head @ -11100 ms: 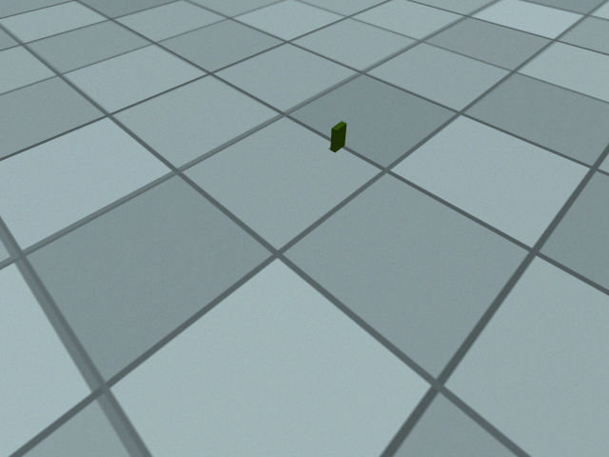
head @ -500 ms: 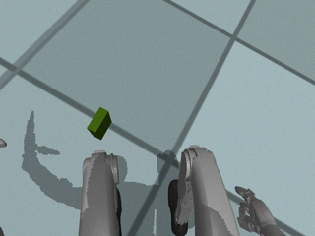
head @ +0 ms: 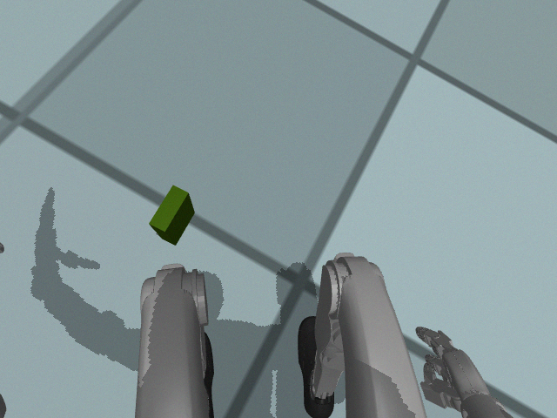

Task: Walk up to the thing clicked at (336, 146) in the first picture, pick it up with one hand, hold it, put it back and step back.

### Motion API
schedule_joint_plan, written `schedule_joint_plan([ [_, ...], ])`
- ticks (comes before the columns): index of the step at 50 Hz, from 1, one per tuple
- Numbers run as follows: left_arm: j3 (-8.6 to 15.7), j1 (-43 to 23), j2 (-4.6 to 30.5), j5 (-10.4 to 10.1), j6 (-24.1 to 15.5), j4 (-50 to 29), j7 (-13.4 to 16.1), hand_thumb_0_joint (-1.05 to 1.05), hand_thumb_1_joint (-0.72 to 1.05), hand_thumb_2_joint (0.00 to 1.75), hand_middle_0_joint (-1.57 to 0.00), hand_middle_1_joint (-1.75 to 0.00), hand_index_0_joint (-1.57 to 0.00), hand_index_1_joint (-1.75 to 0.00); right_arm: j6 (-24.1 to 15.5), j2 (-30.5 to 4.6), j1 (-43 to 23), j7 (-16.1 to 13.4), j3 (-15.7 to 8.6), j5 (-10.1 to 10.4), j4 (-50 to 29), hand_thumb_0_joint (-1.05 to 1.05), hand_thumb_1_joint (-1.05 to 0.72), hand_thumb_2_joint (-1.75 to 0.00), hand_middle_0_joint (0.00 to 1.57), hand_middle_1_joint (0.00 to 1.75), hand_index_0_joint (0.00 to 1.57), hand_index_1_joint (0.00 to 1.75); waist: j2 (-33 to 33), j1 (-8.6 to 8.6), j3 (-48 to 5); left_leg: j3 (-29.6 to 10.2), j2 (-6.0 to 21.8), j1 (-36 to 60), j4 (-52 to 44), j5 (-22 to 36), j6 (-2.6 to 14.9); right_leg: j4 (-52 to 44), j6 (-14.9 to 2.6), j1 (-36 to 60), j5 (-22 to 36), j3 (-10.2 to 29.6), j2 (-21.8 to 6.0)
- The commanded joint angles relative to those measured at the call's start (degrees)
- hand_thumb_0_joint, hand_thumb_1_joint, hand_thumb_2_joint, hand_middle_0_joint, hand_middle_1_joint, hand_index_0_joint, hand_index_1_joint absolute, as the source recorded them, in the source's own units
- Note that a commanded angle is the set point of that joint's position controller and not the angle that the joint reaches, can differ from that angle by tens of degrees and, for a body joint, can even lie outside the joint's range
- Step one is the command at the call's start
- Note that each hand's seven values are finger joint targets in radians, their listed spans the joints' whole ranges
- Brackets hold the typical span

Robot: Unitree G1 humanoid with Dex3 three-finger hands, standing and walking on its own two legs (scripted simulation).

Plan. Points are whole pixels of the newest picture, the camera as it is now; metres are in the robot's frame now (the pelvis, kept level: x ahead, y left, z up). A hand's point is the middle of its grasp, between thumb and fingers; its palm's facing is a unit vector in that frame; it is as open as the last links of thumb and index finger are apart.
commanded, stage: go down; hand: left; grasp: from the side
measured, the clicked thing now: (174, 217) +0.45 +0.18 -0.33
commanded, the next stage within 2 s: approach in 0.14 s
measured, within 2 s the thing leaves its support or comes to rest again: neither
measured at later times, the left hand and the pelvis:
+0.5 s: hand out of the picture +0.41 +0.35 -0.04, palm faces +0.09 -1.00 -0.04, open 17.1 cm; pelvis +0.00 +0.00 -0.03, yaw -1 degrees
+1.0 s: hand (122, 217) +0.43 +0.26 -0.24, palm faces -0.01 -1.00 +0.03, open 17.3 cm; pelvis -0.01 +0.01 -0.10, yaw -7 degrees
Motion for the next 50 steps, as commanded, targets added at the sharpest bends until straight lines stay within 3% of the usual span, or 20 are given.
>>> schedule_joint_plan([
  [1,3.3,-13.2,20.4,-1.7,-3.9,-10.7,-0.2,0.0,-0.48,0.16,-0.02,-0.12,-0.02,-0.12,-0.8,-12.8,8.0,-0.9,-4.6,0.3,-2.6,0.0,-0.9,-0.9,0.2,0.3,0.2,0.3,11.6,1.22,-34.6,1.9,-1.2,27.4,-15.5,8.6,1.37,-12.1,-2.65,15.2,7.8,-0.6,2.5],
  [3,4.4,-14.4,22.7,-1.5,-4.2,-11.7,-0.1,0.0,-0.46,0.16,-0.02,-0.12,-0.02,-0.11,-0.7,-12.9,8.1,-0.9,-4.5,0.2,-2.7,0.0,-0.89,-0.9,0.2,0.3,0.2,0.3,12.6,1.38,-35.4,2.2,-1.3,27.0,-15.2,8.7,1.37,-11.8,-2.65,16.1,7.8,-0.5,2.4],
  [6,3.8,-14.6,21.5,-1.6,-4.1,-10.5,-0.3,0.0,-0.49,0.16,-0.03,-0.13,-0.03,-0.12,-0.5,-13.1,8.1,-0.8,-4.4,0.1,-2.5,0.0,-0.9,-0.9,0.2,0.3,0.2,0.3,13.0,0.94,-35.5,1.6,-1.1,28.6,-15.2,9.4,1.14,-11.2,-2.73,14.6,8.3,-0.7,2.4],
  [9,4.3,-15.4,23.1,-1.5,-4.1,-10.8,-0.1,0.0,-0.49,0.16,-0.03,-0.12,-0.02,-0.12,-0.4,-12.9,7.9,-0.8,-4.3,0.1,-2.8,0.0,-0.89,-0.9,0.2,0.3,0.2,0.3,11.2,1.08,-35.4,2.6,-1.3,25.5,-14.3,7.5,1.62,-12.2,-2.44,16.2,6.8,-0.2,2.6],
  [12,3.4,-15.6,21.6,-1.4,-4.0,-11.1,-0.3,0.0,-0.5,0.21,-0.06,-0.18,-0.03,-0.2,-0.3,-12.9,8.3,-0.7,-4.4,0.1,-2.9,0.0,-0.91,-0.9,0.2,0.3,0.2,0.3,12.7,0.72,-35.9,2.2,-1.2,27.1,-14.7,8.2,1.35,-11.5,-2.65,15.1,7.4,-0.6,2.5],
  [13,4.3,-14.1,22.5,-1.3,-3.9,-9.9,-0.2,0.0,-0.5,0.13,-0.06,-0.11,-0.04,-0.12,-0.2,-13.2,8.3,-0.7,-4.3,0.1,-2.7,0.0,-0.89,-0.9,0.2,0.3,0.2,0.3,13.1,1.39,-35.2,1.9,-1.1,27.6,-15.0,8.4,1.2,-11.0,-2.75,14.3,7.4,-0.8,2.4],
  [15,3.9,-13.6,21.2,-1.5,-4.3,-8.6,-0.4,0.0,-0.49,0.1,-0.05,-0.12,-0.04,-0.13,-0.2,-13.1,7.8,-0.6,-4.2,0.2,-2.9,0.0,-0.9,-0.9,0.2,0.3,0.2,0.3,12.3,0.8,-32.8,1.4,-1.1,25.9,-14.9,7.1,1.27,-10.6,-2.69,12.7,6.5,-1.2,2.5],
  [16,2.8,-13.6,18.8,-2.0,-4.7,-6.4,-0.8,0.0,-0.48,0.1,-0.05,-0.12,-0.04,-0.13,-0.3,-12.7,7.5,-0.5,-3.8,0.3,-3.0,0.0,-0.9,-0.9,0.2,0.3,0.2,0.3,9.9,-0.59,-31.0,1.3,-1.2,23.1,-14.1,5.8,1.56,-10.7,-2.51,12.9,5.6,-1.4,2.6],
  [17,2.2,-13.2,16.8,-3.0,-5.5,-4.8,-1.1,0.0,-0.49,0.1,-0.05,-0.12,-0.04,-0.12,-0.5,-12.4,7.0,-0.4,-3.5,0.2,-3.0,0.0,-0.9,-0.9,0.2,0.3,0.2,0.3,7.6,-0.92,-29.0,1.6,-1.2,20.7,-13.1,4.7,1.91,-11.1,-2.31,13.0,4.8,-1.4,2.8],
  [20,2.9,-12.3,16.8,-4.8,-8.8,-3.0,-2.1,0.0,-0.47,0.1,-0.05,-0.12,-0.04,-0.12,-1.3,-12.7,6.1,-0.2,-2.6,-0.2,-3.3,0.0,-0.9,-0.9,0.2,0.3,0.2,0.3,6.5,-1.21,-28.0,1.9,-1.3,17.7,-10.8,4.9,2.16,-9.8,-2.17,13.3,5.0,-1.8,3.2],
  [22,0.7,-12.6,13.3,-5.9,-10.8,-0.1,-3.0,0.0,-0.44,0.11,-0.04,-0.12,-0.04,-0.12,-1.9,-12.9,4.8,0.1,-2.2,-0.5,-3.9,0.0,-0.89,-0.9,0.2,0.3,0.2,0.3,5.1,-2.35,-26.7,2.0,-1.1,16.6,-9.0,4.2,2.1,-9.2,-2.09,12.0,4.5,-2.0,3.6],
  [27,0.5,-13.4,13.9,-6.2,-16.9,1.2,-2.9,0.0,-0.39,0.13,-0.03,-0.11,-0.03,-0.12,-2.6,-14.3,3.0,1.1,-0.7,-2.1,-4.0,0.0,-0.89,-0.9,0.2,0.3,0.2,0.3,9.0,-2.85,-27.0,0.9,-0.7,18.1,-6.0,5.5,1.11,-5.0,-2.31,9.9,5.9,-3.3,3.8],
  [29,-0.2,-14.2,14.1,-5.7,-19.3,1.1,-2.3,0.0,-0.38,0.14,-0.03,-0.12,-0.02,-0.12,-2.4,-14.9,2.2,1.6,0.2,-2.9,-4.5,0.0,-0.89,-0.9,0.2,0.3,0.2,0.3,11.3,-3.26,-27.0,0.1,-0.4,18.9,-5.1,6.1,0.57,-3.0,-2.46,9.3,6.6,-4.0,3.9],
  [31,1.7,-14.0,17.9,-4.8,-21.5,1.4,-1.1,0.0,-0.38,0.14,-0.03,-0.11,-0.02,-0.12,-1.7,-15.7,1.3,1.9,1.1,-3.8,-4.7,0.0,-0.89,-0.9,0.2,0.3,0.2,0.3,12.7,-2.74,-27.6,-0.6,-0.1,20.1,-4.5,6.4,0.19,-1.4,-2.45,8.7,6.7,-4.8,4.0],
  [34,0.6,-15.2,17.7,-4.4,-24.4,2.0,-0.2,0.0,-0.41,0.14,-0.03,-0.12,-0.02,-0.12,-0.6,-16.7,-0.5,2.3,2.9,-5.2,-4.8,0.0,-0.9,-0.9,0.2,0.3,0.2,0.3,15.6,-4.2,-27.6,-1.2,0.3,21.5,-2.6,7.2,-0.19,0.4,-2.36,9.1,7.9,-5.5,4.2],
  [37,1.3,-16.6,20.2,-4.0,-27.0,2.9,1.3,0.0,-0.43,0.15,-0.04,-0.11,-0.02,-0.12,0.5,-17.3,-2.2,2.6,4.8,-6.9,-4.8,0.0,-0.91,-0.9,0.2,0.3,0.2,0.3,16.9,-5.23,-27.6,-1.3,0.5,21.1,0.0,8.4,-0.26,1.3,-2.04,10.8,9.1,-6.0,4.6],
  [38,0.1,-15.3,17.9,-4.0,-27.6,5.2,1.6,0.0,-0.45,0.15,-0.03,-0.12,-0.02,-0.13,0.9,-17.6,-2.9,2.7,5.4,-7.3,-5.0,0.0,-0.91,-0.91,0.2,0.3,0.2,0.3,16.9,-6.28,-26.1,-1.7,0.6,21.1,0.1,8.1,-0.39,1.7,-1.98,10.2,9.0,-6.6,4.7],
  [42,-2.7,-15.7,16.0,-3.2,-30.4,8.8,3.2,0.0,-0.54,0.09,-0.04,-0.1,-0.04,-0.1,1.8,-18.1,-5.1,3.1,7.6,-9.5,-4.4,0.0,-0.91,-0.9,0.2,0.3,0.2,0.3,16.6,-8.34,-23.7,-2.8,1.0,19.7,3.1,8.4,-0.59,2.8,-1.73,10.7,10.2,-7.7,5.3],
  [48,-3.1,-14.1,14.5,-2.5,-33.9,10.3,8.4,0.0,-0.61,0.07,-0.05,-0.12,-0.06,-0.11,3.7,-19.6,-7.3,4.0,10.4,-12.0,-5.2,0.0,-0.93,-0.91,0.2,0.3,0.2,0.3,19.0,-9.58,-22.2,-5.2,1.4,22.7,4.3,12.9,-1.72,5.4,-1.4,11.4,13.9,-10.5,5.6],
  [50,-2.5,-13.7,14.0,-2.7,-34.9,10.4,10.7,0.0,-0.61,0.06,-0.06,-0.12,-0.06,-0.11,4.2,-19.6,-8.2,4.5,11.1,-12.5,-5.7,0.0,-0.93,-0.9,0.2,0.3,0.2,0.3,19.3,-9.27,-20.7,-5.6,1.4,21.4,4.5,12.5,-1.8,5.7,-1.41,11.6,13.9,-10.9,5.9],
])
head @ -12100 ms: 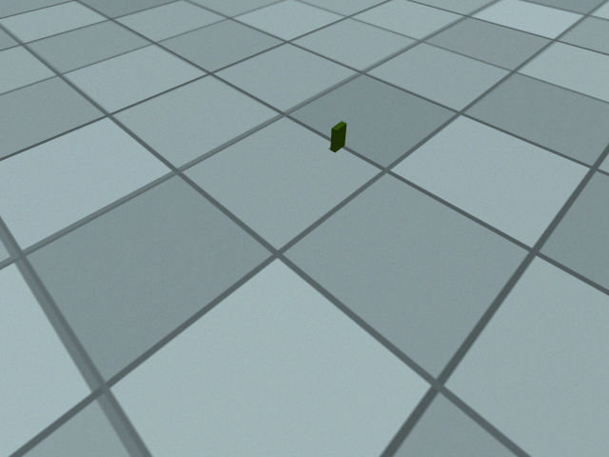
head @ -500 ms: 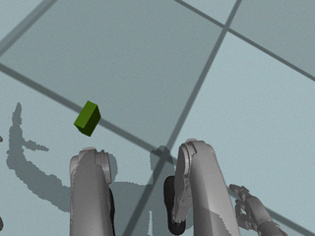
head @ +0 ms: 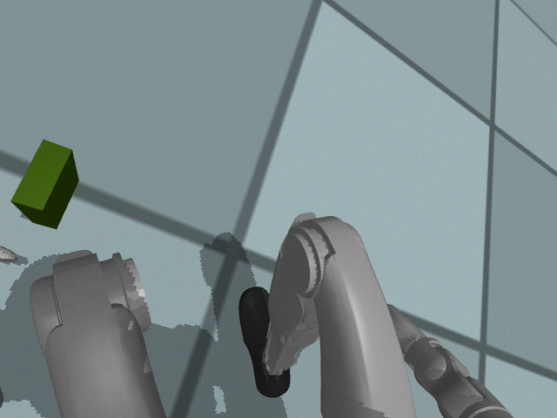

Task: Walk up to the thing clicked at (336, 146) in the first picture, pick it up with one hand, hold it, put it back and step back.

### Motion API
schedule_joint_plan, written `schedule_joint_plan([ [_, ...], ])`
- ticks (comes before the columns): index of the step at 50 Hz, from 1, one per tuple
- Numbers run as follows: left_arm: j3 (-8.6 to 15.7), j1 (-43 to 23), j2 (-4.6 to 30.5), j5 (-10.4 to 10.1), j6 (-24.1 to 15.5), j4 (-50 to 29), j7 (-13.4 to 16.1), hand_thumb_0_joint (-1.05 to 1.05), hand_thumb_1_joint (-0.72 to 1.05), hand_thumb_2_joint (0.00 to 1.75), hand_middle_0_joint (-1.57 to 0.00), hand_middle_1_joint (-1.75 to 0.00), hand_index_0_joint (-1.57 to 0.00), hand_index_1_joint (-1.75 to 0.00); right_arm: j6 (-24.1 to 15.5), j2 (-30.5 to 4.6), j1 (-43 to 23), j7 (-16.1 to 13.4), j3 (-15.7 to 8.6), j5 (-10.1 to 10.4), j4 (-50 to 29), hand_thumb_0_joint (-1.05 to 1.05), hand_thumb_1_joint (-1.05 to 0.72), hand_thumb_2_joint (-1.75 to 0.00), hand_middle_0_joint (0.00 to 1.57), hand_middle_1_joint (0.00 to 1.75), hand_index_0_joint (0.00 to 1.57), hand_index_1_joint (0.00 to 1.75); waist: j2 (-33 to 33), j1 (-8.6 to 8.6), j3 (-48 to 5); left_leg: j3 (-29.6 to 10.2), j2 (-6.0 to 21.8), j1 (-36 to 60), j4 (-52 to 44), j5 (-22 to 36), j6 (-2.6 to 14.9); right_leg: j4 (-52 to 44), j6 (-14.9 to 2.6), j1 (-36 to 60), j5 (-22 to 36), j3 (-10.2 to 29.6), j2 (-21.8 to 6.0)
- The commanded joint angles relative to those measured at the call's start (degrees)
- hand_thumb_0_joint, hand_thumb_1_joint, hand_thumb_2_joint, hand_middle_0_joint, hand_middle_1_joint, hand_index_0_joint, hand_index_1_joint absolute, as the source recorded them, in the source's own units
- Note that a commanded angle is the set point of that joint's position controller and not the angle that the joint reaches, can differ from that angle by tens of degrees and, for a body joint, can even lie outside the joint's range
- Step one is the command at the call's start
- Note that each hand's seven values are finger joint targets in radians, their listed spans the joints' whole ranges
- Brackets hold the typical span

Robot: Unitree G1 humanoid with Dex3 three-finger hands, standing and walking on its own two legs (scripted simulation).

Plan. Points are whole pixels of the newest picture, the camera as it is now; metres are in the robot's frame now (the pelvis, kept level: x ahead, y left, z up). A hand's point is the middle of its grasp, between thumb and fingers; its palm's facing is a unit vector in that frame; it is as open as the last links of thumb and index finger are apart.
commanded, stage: close in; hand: left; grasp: from the side
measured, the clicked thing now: (50, 189) +0.44 +0.23 -0.22
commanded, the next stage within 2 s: rest palm in 0.54 s
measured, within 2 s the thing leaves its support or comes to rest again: neither
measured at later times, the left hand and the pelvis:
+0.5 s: hand (20, 190) +0.42 +0.25 -0.16, palm faces +0.16 -0.99 +0.01, open 17.3 cm; pelvis -0.02 +0.00 -0.01, yaw -3 degrees
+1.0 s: hand (35, 192) +0.42 +0.24 -0.18, palm faces +0.17 -0.99 -0.02, open 16.0 cm; pelvis -0.02 +0.01 -0.01, yaw -4 degrees
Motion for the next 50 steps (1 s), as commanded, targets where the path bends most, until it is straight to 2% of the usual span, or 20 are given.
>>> schedule_joint_plan([
  [1,1.8,-10.7,12.4,-0.9,-6.8,-8.7,4.8,0.0,-0.61,0.07,-0.05,-0.12,-0.06,-0.11,1.2,-19.2,4.2,-0.4,-4.5,-1.2,-2.4,0.0,-0.93,-0.9,0.2,0.3,0.2,0.3,29.1,-2.03,-37.9,4.0,1.5,29.7,-17.3,14.4,-1.68,-9.6,-3.02,17.0,12.6,-5.1,3.2],
  [3,1.0,-11.6,11.8,0.0,-7.7,-8.6,7.2,0.0,-0.61,0.07,-0.06,-0.12,-0.06,-0.11,1.8,-19.0,3.6,0.0,-4.0,-1.9,-2.7,0.0,-0.93,-0.9,0.2,0.3,0.2,0.3,28.2,-2.67,-35.9,3.9,1.5,27.2,-16.8,12.7,-1.45,-10.0,-2.86,17.3,12.0,-5.3,3.4],
  [4,0.5,-12.3,11.5,0.6,-8.1,-8.8,8.4,0.0,-0.6,0.07,-0.05,-0.12,-0.06,-0.11,2.0,-19.4,3.6,0.2,-3.9,-2.1,-3.1,0.0,-0.93,-0.9,0.2,0.3,0.2,0.3,28.8,-3.64,-35.0,3.6,1.4,27.1,-17.1,12.1,-1.54,-9.9,-2.75,17.3,11.9,-5.8,3.3],
  [5,0.3,-11.8,11.3,1.4,-8.4,-8.4,9.7,0.0,-0.58,0.08,-0.05,-0.12,-0.06,-0.11,2.2,-19.4,3.4,0.5,-3.7,-2.3,-3.5,0.0,-0.92,-0.9,0.2,0.3,0.2,0.3,28.9,-3.58,-34.5,3.4,1.4,26.7,-17.3,11.4,-1.59,-9.9,-2.73,17.5,11.5,-6.0,3.4],
  [8,-2.8,-11.3,8.5,2.7,-9.3,-6.7,12.0,0.0,-0.57,0.08,-0.05,-0.11,-0.06,-0.1,2.9,-19.6,2.6,1.1,-3.4,-3.1,-3.9,0.0,-0.92,-0.9,0.2,0.3,0.2,0.3,27.1,-5.08,-32.0,3.0,1.4,25.2,-17.0,8.9,-1.39,-10.5,-2.55,16.7,10.3,-6.6,3.6],
  [9,-2.5,-11.8,9.8,2.9,-9.8,-7.4,12.7,0.0,-0.56,0.07,-0.06,-0.11,-0.06,-0.1,3.1,-20.0,2.6,1.1,-3.3,-3.2,-3.8,0.0,-0.93,-0.9,0.2,0.3,0.2,0.3,27.3,-5.01,-31.4,2.7,1.4,24.9,-17.2,8.2,-1.49,-10.3,-2.61,16.4,9.8,-6.8,3.7],
  [11,-3.8,-11.3,9.7,3.3,-10.3,-6.1,13.6,0.0,-0.54,0.08,-0.05,-0.11,-0.06,-0.09,3.5,-20.4,1.9,1.4,-2.8,-3.5,-4.2,0.0,-0.92,-0.9,0.2,0.3,0.2,0.3,27.3,-5.74,-30.5,2.1,1.4,24.3,-17.3,7.2,-1.38,-10.1,-2.51,16.3,9.2,-7.3,3.8],
  [12,-3.8,-11.5,9.3,3.3,-10.5,-5.9,14.0,0.0,-0.55,0.08,-0.05,-0.1,-0.06,-0.09,3.7,-20.6,2.2,1.4,-2.6,-3.5,-4.5,0.0,-0.93,-0.9,0.2,0.3,0.2,0.3,27.0,-6.22,-30.2,1.5,1.5,24.9,-17.8,7.2,-1.57,-10.1,-2.46,16.0,9.4,-7.7,3.7],
  [13,-5.1,-11.8,8.7,3.4,-10.8,-5.7,14.3,0.0,-0.55,0.08,-0.05,-0.1,-0.06,-0.09,3.8,-20.6,1.7,1.5,-2.4,-3.6,-4.6,0.0,-0.92,-0.9,0.2,0.3,0.2,0.3,26.7,-6.37,-29.8,1.5,1.4,24.7,-17.6,6.3,-1.47,-10.3,-2.41,15.8,9.0,-7.7,3.9],
  [17,-4.6,-11.7,9.7,2.7,-12.0,-3.4,16.2,0.0,-0.53,0.09,-0.04,-0.09,-0.05,-0.08,4.3,-20.8,1.1,1.7,-1.1,-4.1,-5.3,0.0,-0.92,-0.9,0.2,0.3,0.2,0.3,24.9,-6.75,-28.5,1.6,1.1,22.3,-16.6,4.4,-0.91,-11.0,-2.14,17.2,8.0,-7.9,4.2],
  [20,-6.2,-12.3,8.6,2.9,-13.2,-2.5,17.3,0.0,-0.49,0.1,-0.03,-0.09,-0.04,-0.08,4.4,-20.8,0.2,1.9,-0.4,-4.6,-5.6,0.0,-0.92,-0.9,0.2,0.3,0.2,0.3,24.2,-7.66,-26.6,1.2,1.0,21.3,-16.3,3.2,-0.76,-11.1,-2.01,16.9,7.5,-8.1,4.4],
  [22,-5.9,-12.2,9.7,3.1,-13.9,-2.4,18.3,0.0,-0.47,0.12,-0.03,-0.09,-0.03,-0.08,4.5,-20.8,0.0,1.9,0.0,-4.8,-5.8,0.0,-0.92,-0.9,0.2,0.3,0.2,0.3,23.8,-7.12,-26.8,1.4,1.1,21.1,-16.1,3.2,-0.68,-11.4,-2.01,17.9,7.6,-8.0,4.5],
  [27,-8.7,-13.0,7.6,2.9,-15.1,-2.1,19.0,0.0,-0.45,0.14,-0.02,-0.08,-0.02,-0.08,4.3,-21.6,-0.3,1.9,0.5,-5.4,-5.4,0.0,-0.91,-0.91,0.2,0.3,0.2,0.3,25.8,-8.81,-26.2,0.3,1.1,23.1,-16.3,4.3,-1.19,-10.8,-1.96,17.5,9.3,-8.7,4.6],
  [29,-8.7,-11.7,8.4,3.5,-15.3,-1.3,19.8,0.0,-0.46,0.14,-0.02,-0.08,-0.02,-0.08,4.4,-21.5,-0.2,2.1,1.0,-5.6,-5.3,0.0,-0.92,-0.91,0.2,0.3,0.2,0.3,25.6,-8.18,-26.4,0.2,1.2,23.3,-16.2,4.8,-1.24,-10.7,-2.01,18.3,9.8,-8.8,4.8],
  [31,-9.5,-12.6,7.9,3.9,-15.7,-1.4,20.4,0.0,-0.45,0.14,-0.02,-0.08,-0.02,-0.07,4.7,-21.6,-0.6,2.1,1.2,-5.8,-5.4,0.0,-0.92,-0.91,0.2,0.3,0.2,0.3,26.4,-9.02,-25.4,-0.5,1.3,23.6,-16.7,4.6,-1.54,-10.5,-2.0,17.6,9.7,-9.3,4.6],
  [32,-9.9,-12.1,7.6,4.2,-15.8,-1.3,20.7,0.0,-0.43,0.15,-0.01,-0.08,-0.01,-0.08,4.7,-21.8,-1.1,2.2,1.1,-5.9,-5.5,0.0,-0.91,-0.91,0.2,0.3,0.2,0.3,26.4,-8.64,-23.9,-0.7,1.3,23.2,-17.1,3.6,-1.53,-10.4,-2.03,16.6,9.1,-9.4,4.5],
  [33,-9.5,-11.3,7.7,4.3,-15.9,-1.4,21.2,0.0,-0.35,0.17,-0.04,-0.06,-0.02,-0.07,4.8,-22.0,-0.7,2.2,1.1,-6.0,-5.2,0.0,-0.91,-0.91,0.2,0.3,0.2,0.3,26.8,-8.66,-24.8,-1.3,1.5,24.9,-17.5,4.9,-1.89,-10.1,-2.0,17.1,10.2,-9.7,4.5],
  [37,-9.3,-12.3,9.1,5.1,-16.6,-1.2,23.2,0.0,-0.28,0.18,-0.04,-0.06,-0.02,-0.07,5.1,-21.7,-1.1,2.3,2.0,-6.6,-5.2,0.0,-0.9,-0.91,0.2,0.3,0.2,0.3,26.9,-9.16,-25.5,-1.2,1.5,25.0,-16.3,6.8,-1.79,-10.1,-1.88,18.5,11.9,-9.7,4.8],
  [43,-10.8,-12.6,8.8,6.6,-17.2,-0.8,25.8,0.0,-0.17,0.23,-0.03,-0.07,-0.01,-0.08,5.6,-21.4,-2.2,2.6,2.6,-7.4,-5.6,0.0,-0.89,-0.91,0.2,0.3,0.2,0.3,26.1,-9.87,-24.1,-1.1,1.4,24.1,-16.0,5.5,-1.48,-11.1,-1.71,18.7,11.0,-10.0,5.1],
  [50,-11.1,-10.7,8.8,6.7,-17.5,0.3,27.4,0.0,-0.12,0.26,-0.04,-0.09,-0.03,-0.09,5.3,-21.3,-2.4,2.9,2.8,-7.4,-5.3,0.0,-0.89,-0.91,0.2,0.3,0.2,0.3,25.0,-9.39,-24.2,-1.4,1.5,23.7,-15.8,4.6,-1.37,-11.3,-1.76,18.9,10.5,-10.4,5.6],
])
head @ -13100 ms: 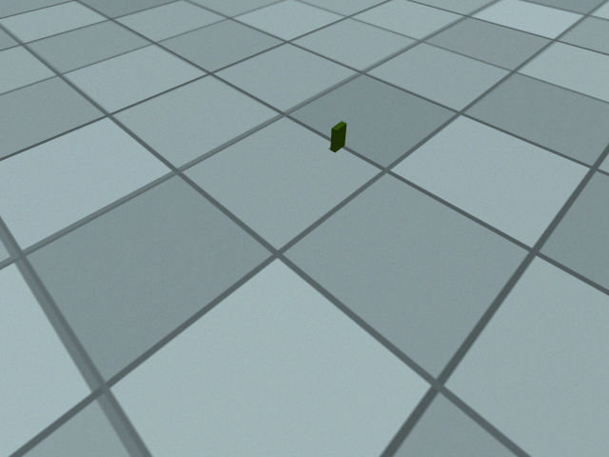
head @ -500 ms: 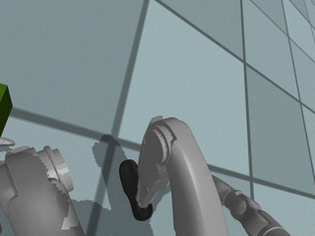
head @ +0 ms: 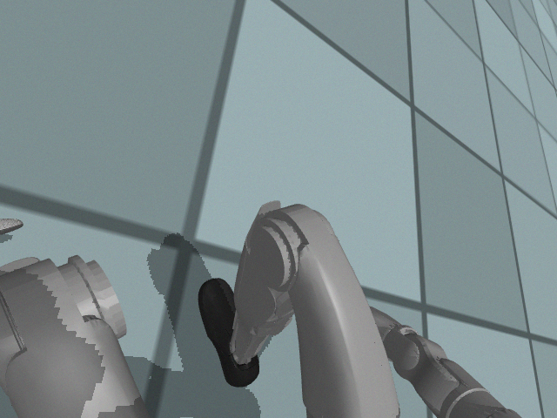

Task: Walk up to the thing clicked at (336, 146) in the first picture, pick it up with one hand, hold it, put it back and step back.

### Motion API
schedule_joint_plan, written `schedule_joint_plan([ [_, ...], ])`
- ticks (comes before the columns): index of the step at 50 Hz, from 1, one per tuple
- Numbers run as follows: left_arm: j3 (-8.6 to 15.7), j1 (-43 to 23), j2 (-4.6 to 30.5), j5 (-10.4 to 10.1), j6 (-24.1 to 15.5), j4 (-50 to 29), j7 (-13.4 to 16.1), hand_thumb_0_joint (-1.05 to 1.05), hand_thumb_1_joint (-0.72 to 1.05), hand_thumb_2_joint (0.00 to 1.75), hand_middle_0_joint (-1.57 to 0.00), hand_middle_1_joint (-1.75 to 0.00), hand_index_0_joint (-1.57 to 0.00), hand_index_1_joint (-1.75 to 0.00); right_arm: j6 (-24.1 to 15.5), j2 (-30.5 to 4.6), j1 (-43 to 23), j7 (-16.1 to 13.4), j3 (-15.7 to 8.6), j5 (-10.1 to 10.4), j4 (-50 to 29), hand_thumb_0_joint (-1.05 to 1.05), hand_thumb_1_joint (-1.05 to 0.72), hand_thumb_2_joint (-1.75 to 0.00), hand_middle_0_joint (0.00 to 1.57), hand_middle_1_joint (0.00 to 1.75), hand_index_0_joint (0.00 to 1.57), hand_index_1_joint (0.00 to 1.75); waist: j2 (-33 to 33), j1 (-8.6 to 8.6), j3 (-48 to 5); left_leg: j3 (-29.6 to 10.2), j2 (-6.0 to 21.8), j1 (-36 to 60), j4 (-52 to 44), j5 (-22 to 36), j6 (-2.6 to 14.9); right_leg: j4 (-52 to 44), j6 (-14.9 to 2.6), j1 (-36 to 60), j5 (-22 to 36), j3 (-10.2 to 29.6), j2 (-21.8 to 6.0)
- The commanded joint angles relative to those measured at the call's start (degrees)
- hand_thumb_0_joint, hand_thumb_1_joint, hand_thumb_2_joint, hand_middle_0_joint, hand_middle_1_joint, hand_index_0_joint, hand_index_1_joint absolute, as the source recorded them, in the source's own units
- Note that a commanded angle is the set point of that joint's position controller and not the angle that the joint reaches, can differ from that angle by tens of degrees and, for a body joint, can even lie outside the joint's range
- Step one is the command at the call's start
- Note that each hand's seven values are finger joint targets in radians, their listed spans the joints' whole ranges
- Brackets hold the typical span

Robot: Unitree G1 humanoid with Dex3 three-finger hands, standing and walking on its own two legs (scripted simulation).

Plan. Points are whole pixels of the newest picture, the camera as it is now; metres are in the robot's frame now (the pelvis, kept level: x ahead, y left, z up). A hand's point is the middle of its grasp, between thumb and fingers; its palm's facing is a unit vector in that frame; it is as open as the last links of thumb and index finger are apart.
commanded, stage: rest palm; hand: left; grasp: from the side
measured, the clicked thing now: out of the picture +0.44 +0.25 -0.21
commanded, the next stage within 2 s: close in 0.06 s
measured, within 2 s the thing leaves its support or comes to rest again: neither
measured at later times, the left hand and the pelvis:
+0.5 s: hand out of the picture +0.43 +0.27 -0.18, palm faces +0.27 -0.96 -0.02, open 11.8 cm; pelvis +0.00 +0.00 +0.00, yaw -1 degrees
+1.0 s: hand out of the picture +0.43 +0.26 -0.19, palm faces +0.28 -0.96 -0.02, open 7.7 cm; pelvis +0.00 +0.00 +0.00, yaw -1 degrees
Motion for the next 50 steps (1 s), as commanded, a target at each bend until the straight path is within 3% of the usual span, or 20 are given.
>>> schedule_joint_plan([
  [1,-0.3,-12.2,6.6,0.2,-4.5,-7.3,0.9,0.0,-0.12,0.26,-0.03,-0.08,-0.02,-0.09,0.5,-20.7,1.4,-1.1,-6.9,0.1,-0.9,0.0,-0.89,-0.9,0.2,0.3,0.2,0.3,29.9,-7.02,-30.4,5.8,2.3,21.7,-19.4,3.3,-1.25,-9.6,-3.34,13.7,7.1,-5.1,3.4],
  [4,-0.8,-12.3,6.3,0.5,-4.6,-7.1,1.6,0.0,-0.07,0.29,-0.05,-0.11,-0.04,-0.11,0.4,-20.7,1.7,-1.0,-6.9,0.0,-0.4,0.0,-0.89,-0.91,0.2,0.3,0.2,0.3,29.7,-7.55,-30.3,5.5,2.3,21.5,-19.4,3.3,-1.26,-9.6,-3.37,13.9,7.1,-5.4,3.6],
  [6,-0.4,-11.7,7.2,0.6,-4.8,-7.5,1.9,0.0,-0.07,0.3,-0.06,-0.11,-0.04,-0.12,0.3,-20.3,1.4,-1.0,-6.6,0.0,-0.5,0.0,-0.89,-0.9,0.2,0.3,0.2,0.3,29.6,-6.63,-30.6,5.7,2.4,21.4,-19.1,3.3,-1.16,-9.8,-3.44,14.4,7.1,-5.3,3.7],
  [8,-0.4,-11.9,7.3,1.0,-5.1,-7.6,2.4,0.0,-0.03,0.29,-0.04,-0.1,-0.03,-0.1,0.4,-20.8,1.5,-1.0,-6.7,-0.1,-0.2,0.0,-0.88,-0.9,0.2,0.3,0.2,0.3,30.8,-6.94,-30.2,5.0,2.7,22.8,-19.7,4.9,-1.61,-9.0,-3.48,13.8,8.3,-5.6,3.5],
  [10,-0.1,-11.8,7.5,1.1,-5.4,-7.7,2.9,0.0,0.03,0.35,-0.2,-0.23,-0.19,-0.23,0.4,-20.7,1.6,-1.0,-6.5,-0.4,0.1,0.0,-0.88,-0.9,0.2,0.3,0.2,0.3,31.7,-7.02,-31.3,4.7,2.9,24.5,-19.5,6.6,-1.83,-8.6,-3.46,14.5,9.6,-5.7,3.7],
  [13,0.3,-13.1,8.3,1.1,-5.7,-7.4,3.4,0.0,0.14,0.43,-0.29,-0.31,-0.28,-0.31,0.7,-20.5,1.3,-1.0,-6.0,-0.5,-0.3,0.0,-0.88,-0.9,0.2,0.3,0.2,0.3,31.1,-7.46,-30.1,5.0,2.7,22.6,-19.3,5.2,-1.51,-9.3,-3.46,14.7,8.5,-5.7,3.8],
  [16,0.4,-13.3,9.2,1.7,-5.6,-6.7,3.7,0.0,0.19,0.46,-0.32,-0.34,-0.32,-0.34,0.9,-20.6,1.1,-0.9,-5.9,-0.6,-0.2,0.0,-0.88,-0.9,0.2,0.3,0.2,0.3,31.4,-7.5,-28.8,4.9,2.9,22.4,-19.6,3.3,-1.47,-9.5,-3.46,13.6,6.9,-5.8,3.8],
  [17,0.1,-12.7,8.1,1.9,-5.6,-6.4,3.6,0.0,0.2,0.45,-0.33,-0.34,-0.32,-0.34,0.9,-20.7,0.7,-0.9,-6.1,-0.8,-0.3,0.0,-0.88,-0.9,0.2,0.3,0.2,0.3,31.5,-7.58,-28.6,4.4,3.1,23.2,-20.0,3.5,-1.68,-9.1,-3.46,13.1,7.1,-6.0,3.7],
  [24,-0.3,-12.7,8.3,1.5,-5.3,-5.9,3.7,0.0,0.32,0.54,-0.42,-0.43,-0.41,-0.43,1.1,-20.6,1.2,-0.9,-5.7,-1.0,-0.2,0.0,-0.88,-0.9,0.2,0.3,0.2,0.3,30.5,-7.82,-30.3,5.0,2.8,23.2,-18.7,5.7,-1.33,-10.0,-3.29,15.3,9.0,-5.8,4.2],
  [29,-1.1,-13.0,8.3,2.3,-5.2,-5.0,4.3,0.0,0.43,0.6,-0.5,-0.49,-0.49,-0.49,1.2,-20.9,1.0,-0.9,-5.4,-1.1,0.0,0.0,-0.87,-0.89,0.2,0.3,0.2,0.3,31.3,-8.33,-28.6,3.5,3.2,23.6,-20.0,5.4,-1.76,-9.2,-3.5,14.0,8.8,-6.6,4.1],
  [32,0.0,-13.0,8.4,2.2,-5.4,-4.6,5.0,0.0,0.51,0.63,-0.53,-0.52,-0.52,-0.51,1.4,-21.0,0.5,-0.8,-5.3,-1.2,-0.4,0.0,-0.87,-0.89,0.2,0.3,0.2,0.3,31.4,-8.04,-27.8,3.2,3.2,24.0,-20.4,5.2,-1.99,-9.1,-3.44,13.5,8.5,-6.8,4.0],
  [40,0.1,-14.2,9.6,2.0,-5.9,-4.6,5.3,0.0,0.62,0.72,-0.64,-0.61,-0.62,-0.61,1.2,-20.4,0.1,-1.0,-4.7,-1.6,-0.3,0.0,-0.86,-0.89,0.2,0.3,0.2,0.3,29.7,-8.45,-28.2,4.5,3.0,22.0,-18.9,3.8,-1.02,-10.8,-3.3,15.0,7.5,-6.3,4.6],
  [42,-0.1,-13.7,9.4,2.8,-5.7,-3.6,5.4,0.0,0.6,0.76,-0.69,-0.67,-0.68,-0.67,1.3,-20.7,0.1,-1.0,-4.8,-1.5,0.1,0.0,-0.87,-0.89,0.2,0.3,0.2,0.3,31.0,-8.54,-27.0,3.3,3.5,23.2,-20.3,3.5,-1.6,-9.8,-3.4,13.4,7.2,-6.7,4.3],
  [50,-0.9,-13.2,7.9,2.4,-5.8,-4.3,5.4,0.0,0.65,0.9,-0.82,-0.81,-0.81,-0.82,0.9,-20.7,-0.5,-0.8,-5.0,-1.7,-0.3,0.0,-0.87,-0.89,0.2,0.3,0.2,0.3,30.3,-8.45,-26.8,3.5,3.2,22.9,-20.1,3.1,-1.43,-10.2,-3.32,14.0,7.1,-6.9,4.4],
])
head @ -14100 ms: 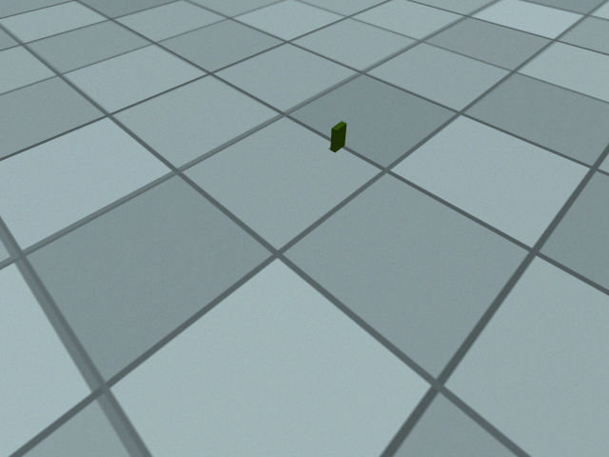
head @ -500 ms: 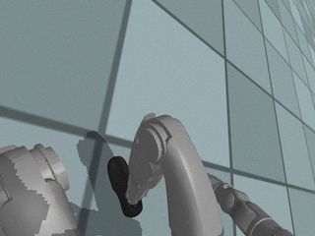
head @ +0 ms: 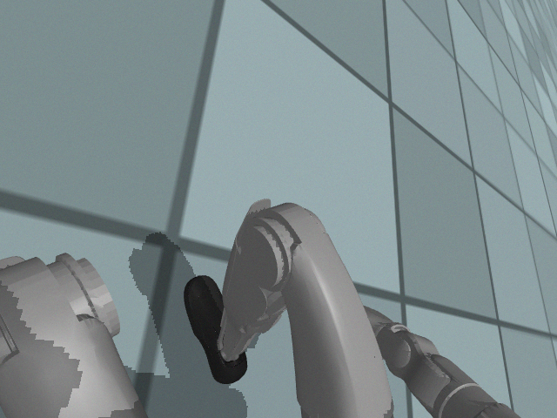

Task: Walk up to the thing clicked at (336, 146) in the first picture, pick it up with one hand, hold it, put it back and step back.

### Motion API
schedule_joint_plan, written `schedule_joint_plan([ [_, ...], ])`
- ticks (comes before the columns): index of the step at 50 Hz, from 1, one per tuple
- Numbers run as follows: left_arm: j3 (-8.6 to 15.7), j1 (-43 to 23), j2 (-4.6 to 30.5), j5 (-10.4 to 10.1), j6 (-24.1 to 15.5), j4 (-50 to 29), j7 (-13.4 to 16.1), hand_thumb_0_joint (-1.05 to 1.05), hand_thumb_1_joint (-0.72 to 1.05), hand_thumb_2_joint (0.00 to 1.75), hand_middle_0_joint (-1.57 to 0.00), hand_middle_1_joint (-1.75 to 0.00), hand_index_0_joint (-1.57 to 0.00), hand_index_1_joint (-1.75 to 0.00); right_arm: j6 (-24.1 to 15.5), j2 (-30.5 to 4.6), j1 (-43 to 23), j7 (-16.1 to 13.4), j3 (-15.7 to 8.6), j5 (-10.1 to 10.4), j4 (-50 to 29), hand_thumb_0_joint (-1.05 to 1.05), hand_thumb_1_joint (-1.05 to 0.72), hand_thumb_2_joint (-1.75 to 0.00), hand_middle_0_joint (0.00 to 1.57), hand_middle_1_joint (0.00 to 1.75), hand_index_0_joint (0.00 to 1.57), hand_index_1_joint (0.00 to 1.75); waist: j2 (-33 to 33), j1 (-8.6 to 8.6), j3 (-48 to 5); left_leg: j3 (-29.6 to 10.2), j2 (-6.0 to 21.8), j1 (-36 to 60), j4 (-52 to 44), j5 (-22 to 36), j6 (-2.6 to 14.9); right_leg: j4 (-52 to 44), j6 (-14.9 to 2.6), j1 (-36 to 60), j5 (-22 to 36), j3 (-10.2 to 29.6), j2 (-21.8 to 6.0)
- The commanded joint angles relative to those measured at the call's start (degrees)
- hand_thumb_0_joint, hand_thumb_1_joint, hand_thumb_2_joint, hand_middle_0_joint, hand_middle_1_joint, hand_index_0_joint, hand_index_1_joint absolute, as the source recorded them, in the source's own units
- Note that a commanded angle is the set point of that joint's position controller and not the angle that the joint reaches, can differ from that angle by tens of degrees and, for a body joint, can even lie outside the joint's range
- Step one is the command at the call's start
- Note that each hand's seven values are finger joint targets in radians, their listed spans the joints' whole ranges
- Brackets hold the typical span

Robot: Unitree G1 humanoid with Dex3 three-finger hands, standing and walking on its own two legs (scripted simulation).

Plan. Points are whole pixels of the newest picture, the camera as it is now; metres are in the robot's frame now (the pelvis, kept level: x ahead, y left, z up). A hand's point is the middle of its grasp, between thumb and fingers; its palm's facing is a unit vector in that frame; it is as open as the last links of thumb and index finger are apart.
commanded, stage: close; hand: left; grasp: from the side
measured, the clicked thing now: out of the picture +0.46 +0.28 -0.21
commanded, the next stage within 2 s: settle in 0.82 s
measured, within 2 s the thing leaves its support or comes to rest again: leaves its support in 1.10 s
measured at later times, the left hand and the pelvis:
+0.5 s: hand out of the picture +0.43 +0.27 -0.19, palm faces +0.31 -0.95 -0.01, open 8.1 cm; pelvis +0.00 +0.00 +0.00, yaw +0 degrees
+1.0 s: hand out of the picture +0.43 +0.27 -0.19, palm faces +0.33 -0.94 -0.01, open 8.1 cm; pelvis +0.00 +0.00 +0.00, yaw +0 degrees
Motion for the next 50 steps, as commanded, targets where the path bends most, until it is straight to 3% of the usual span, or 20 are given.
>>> schedule_joint_plan([
  [1,-0.5,-11.6,4.7,0.1,-4.1,-7.4,-0.1,0.0,0.65,0.91,-0.84,-0.83,-0.83,-0.84,0.7,-21.4,1.1,-1.0,-7.2,0.1,-0.4,0.0,-0.87,-0.9,0.2,0.3,0.2,0.3,32.2,-8.5,-29.2,5.5,3.0,22.5,-20.4,4.8,-1.44,-8.5,-3.71,12.9,7.2,-5.5,3.2],
  [8,0.1,-13.1,5.7,-0.3,-4.3,-7.3,0.3,0.0,0.59,0.94,-0.88,-0.88,-0.87,-0.89,0.5,-21.2,0.6,-1.0,-6.9,-0.1,-0.7,0.0,-0.87,-0.9,0.2,0.3,0.2,0.3,31.2,-8.44,-29.1,6.4,2.6,20.7,-19.1,4.0,-0.86,-9.8,-3.67,13.7,6.9,-5.0,3.5],
  [14,0.2,-13.2,6.3,0.3,-4.2,-6.9,0.6,0.0,0.6,1.0,-0.95,-0.95,-0.94,-0.96,0.4,-21.3,1.2,-1.0,-7.0,-0.1,-0.4,0.0,-0.88,-0.9,0.2,0.3,0.2,0.3,33.0,-8.72,-29.7,5.9,2.9,22.2,-20.0,4.8,-1.3,-9.1,-3.78,13.7,7.3,-5.4,3.4],
  [15,0.5,-12.4,6.3,0.2,-4.3,-7.4,0.5,0.0,0.59,1.01,-0.95,-0.96,-0.94,-0.96,0.4,-21.2,1.0,-0.9,-7.0,-0.1,-0.5,0.0,-0.87,-0.9,0.2,0.3,0.2,0.3,32.8,-8.12,-29.5,6.0,3.0,22.0,-19.9,4.9,-1.25,-9.1,-3.8,13.8,7.3,-5.2,3.4],
  [18,-0.4,-12.6,5.6,0.8,-4.3,-6.8,0.4,0.0,0.62,1.04,-1.01,-1.01,-1.0,-1.02,0.7,-21.6,1.3,-0.9,-7.0,-0.2,-0.1,0.0,-0.88,-0.9,0.2,0.3,0.2,0.3,34.0,-8.97,-28.8,4.8,3.2,23.3,-20.8,6.0,-1.83,-8.1,-3.88,12.6,8.0,-5.9,3.2],
  [19,-0.4,-12.2,5.8,1.1,-4.3,-6.9,0.4,0.0,0.6,1.04,-0.99,-1.01,-0.99,-1.01,0.8,-21.6,0.9,-0.9,-7.1,-0.2,-0.4,0.0,-0.88,-0.9,0.2,0.3,0.2,0.3,34.0,-8.54,-28.7,5.0,3.2,23.8,-20.9,6.0,-1.84,-8.3,-3.93,12.3,7.9,-5.8,3.2],
  [22,-0.8,-12.4,5.1,0.8,-4.0,-6.9,0.2,0.0,0.57,1.06,-1.02,-1.03,-1.01,-1.04,0.8,-21.5,0.9,-0.9,-7.1,-0.2,-0.3,0.0,-0.88,-0.9,0.2,0.3,0.2,0.3,33.6,-9.02,-28.0,5.2,3.1,23.1,-20.6,5.2,-1.65,-8.5,-3.82,12.5,7.5,-5.7,3.2],
  [24,-0.1,-11.2,5.6,0.6,-4.0,-6.8,0.5,0.0,0.55,1.07,-1.03,-1.05,-1.02,-1.05,0.8,-21.4,0.8,-0.9,-7.1,-0.2,-0.3,0.0,-0.88,-0.9,0.2,0.3,0.2,0.3,33.6,-8.2,-29.1,5.4,3.1,23.5,-20.3,6.1,-1.64,-8.6,-3.81,13.2,8.2,-5.6,3.3],
  [29,0.7,-13.3,6.5,0.2,-3.9,-7.0,1.0,0.0,0.53,1.09,-1.06,-1.08,-1.05,-1.08,1.0,-21.3,1.1,-1.0,-6.8,-0.1,-0.6,0.0,-0.88,-0.9,0.2,0.3,0.2,0.3,32.4,-8.93,-29.2,5.7,3.0,22.2,-19.8,5.9,-1.22,-9.2,-3.76,13.8,8.0,-5.4,3.3],
  [34,0.2,-12.4,6.1,0.8,-4.2,-7.2,0.6,0.0,0.57,1.14,-1.12,-1.14,-1.11,-1.15,1.2,-21.4,1.0,-1.0,-6.8,-0.2,-0.5,0.0,-0.88,-0.9,0.2,0.3,0.2,0.3,34.5,-8.52,-28.7,4.9,3.3,24.0,-20.8,6.5,-1.84,-8.2,-3.86,12.8,8.2,-5.7,3.2],
  [36,0.1,-13.8,6.4,0.9,-4.0,-6.8,0.7,0.0,0.54,1.15,-1.13,-1.15,-1.12,-1.16,1.3,-21.5,1.1,-1.0,-6.8,-0.2,-0.7,0.0,-0.88,-0.9,0.2,0.3,0.2,0.3,33.9,-9.19,-28.8,5.0,3.2,23.5,-20.6,6.5,-1.68,-8.3,-3.86,13.0,8.0,-5.7,3.1],
  [37,-0.4,-13.6,5.0,0.6,-3.9,-7.0,0.6,0.0,0.53,1.15,-1.13,-1.15,-1.12,-1.16,1.3,-21.4,0.5,-0.9,-6.9,-0.2,-1.1,0.0,-0.88,-0.9,0.2,0.3,0.2,0.3,33.0,-9.13,-28.1,5.0,3.2,23.0,-20.7,5.5,-1.6,-8.6,-3.81,12.5,7.4,-5.7,3.1],
  [40,0.1,-14.3,6.1,0.2,-3.8,-7.2,0.4,0.0,0.48,1.16,-1.12,-1.16,-1.12,-1.17,1.1,-21.4,0.9,-1.1,-6.8,-0.1,-0.7,0.0,-0.88,-0.9,0.2,0.3,0.2,0.3,32.4,-9.29,-28.8,5.7,3.0,22.2,-19.8,5.1,-1.13,-9.3,-3.7,13.6,7.4,-5.3,3.3],
  [50,1.2,-14.2,7.0,-0.2,-4.1,-7.6,0.3,0.0,0.54,1.26,-1.22,-1.27,-1.21,-1.29,1.3,-21.6,1.1,-1.2,-6.7,-0.2,-0.9,0.0,-0.9,-0.9,0.2,0.3,0.2,0.3,33.9,-8.8,-29.5,5.4,3.3,23.3,-20.2,5.9,-1.45,-8.9,-3.76,13.7,7.8,-5.4,3.3],
])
